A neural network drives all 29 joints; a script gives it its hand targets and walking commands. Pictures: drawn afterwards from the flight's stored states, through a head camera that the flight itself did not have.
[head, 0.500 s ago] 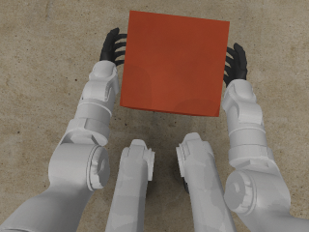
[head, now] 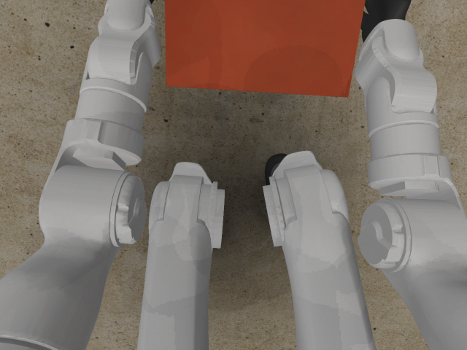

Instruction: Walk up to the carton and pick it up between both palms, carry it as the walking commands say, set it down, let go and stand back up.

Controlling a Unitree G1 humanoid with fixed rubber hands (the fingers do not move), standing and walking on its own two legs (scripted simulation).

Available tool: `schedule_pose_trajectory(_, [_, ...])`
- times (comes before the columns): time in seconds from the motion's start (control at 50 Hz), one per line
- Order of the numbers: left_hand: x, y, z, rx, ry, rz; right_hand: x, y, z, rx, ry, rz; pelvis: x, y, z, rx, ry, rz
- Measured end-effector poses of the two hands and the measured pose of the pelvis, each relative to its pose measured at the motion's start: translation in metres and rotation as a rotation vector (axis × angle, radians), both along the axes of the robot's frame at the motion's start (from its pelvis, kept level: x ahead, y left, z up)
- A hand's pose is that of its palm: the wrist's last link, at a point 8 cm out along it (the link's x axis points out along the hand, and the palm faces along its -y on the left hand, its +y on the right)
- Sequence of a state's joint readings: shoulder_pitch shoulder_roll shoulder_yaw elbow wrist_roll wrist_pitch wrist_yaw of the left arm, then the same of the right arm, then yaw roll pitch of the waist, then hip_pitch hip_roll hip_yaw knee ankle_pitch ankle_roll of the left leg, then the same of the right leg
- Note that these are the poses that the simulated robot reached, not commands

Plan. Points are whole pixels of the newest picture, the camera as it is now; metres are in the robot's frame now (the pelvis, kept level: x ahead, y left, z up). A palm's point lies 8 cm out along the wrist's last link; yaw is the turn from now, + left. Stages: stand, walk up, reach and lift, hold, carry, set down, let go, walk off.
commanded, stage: set down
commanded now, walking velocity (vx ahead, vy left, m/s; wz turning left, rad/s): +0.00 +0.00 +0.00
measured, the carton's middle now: (256, 18) +0.53 -0.05 -0.24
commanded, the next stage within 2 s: none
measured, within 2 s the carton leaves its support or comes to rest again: rests again in 0.62 s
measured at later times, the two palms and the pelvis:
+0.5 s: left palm out of the picture +0.55 +0.10 -0.19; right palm (372, 25) +0.49 -0.19 -0.19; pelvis +0.00 +0.00 -0.03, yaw +1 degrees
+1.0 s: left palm (144, 4) +0.54 +0.10 -0.20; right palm (371, 26) +0.49 -0.20 -0.19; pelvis +0.00 +0.00 -0.04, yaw +1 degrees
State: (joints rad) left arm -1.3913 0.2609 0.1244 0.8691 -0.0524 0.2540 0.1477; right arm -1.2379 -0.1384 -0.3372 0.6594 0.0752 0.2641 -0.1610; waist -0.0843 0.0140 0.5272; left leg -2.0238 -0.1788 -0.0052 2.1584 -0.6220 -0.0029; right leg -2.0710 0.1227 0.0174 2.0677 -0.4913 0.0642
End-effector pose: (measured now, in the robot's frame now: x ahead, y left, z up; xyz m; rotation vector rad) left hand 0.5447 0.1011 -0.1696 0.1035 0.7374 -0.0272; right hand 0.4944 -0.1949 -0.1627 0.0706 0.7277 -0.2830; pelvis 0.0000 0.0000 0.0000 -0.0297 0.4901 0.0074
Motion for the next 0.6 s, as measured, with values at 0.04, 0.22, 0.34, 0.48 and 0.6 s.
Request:
schedule_pose_trajectory(0.04, [0.000, -0.003, -0.008, 0.003, 0.009, -0.007, 0.000, -0.003, -0.007, 0.005, 0.009, -0.007, 0.000, 0.000, -0.007, 0.001, 0.000, -0.004])
schedule_pose_trajectory(0.22, [0.004, 0.000, -0.016, 0.032, 0.029, -0.021, 0.003, 0.000, -0.018, -0.013, 0.035, 0.019, 0.000, -0.003, -0.022, 0.005, -0.022, 0.002])
schedule_pose_trajectory(0.34, [0.006, 0.003, -0.014, 0.046, 0.024, -0.024, 0.006, 0.003, -0.019, -0.011, 0.033, 0.025, -0.001, -0.001, -0.024, 0.002, -0.027, 0.008])
schedule_pose_trajectory(0.48, [0.004, 0.001, -0.019, 0.049, 0.036, -0.036, 0.001, 0.002, -0.023, -0.014, 0.045, 0.019, -0.002, 0.000, -0.026, -0.002, -0.029, 0.014])
schedule_pose_trajectory(0.6, [-0.001, 0.000, -0.026, 0.046, 0.045, -0.040, -0.002, 0.000, -0.026, -0.020, 0.056, 0.020, -0.002, 0.000, -0.029, -0.007, -0.029, 0.016])
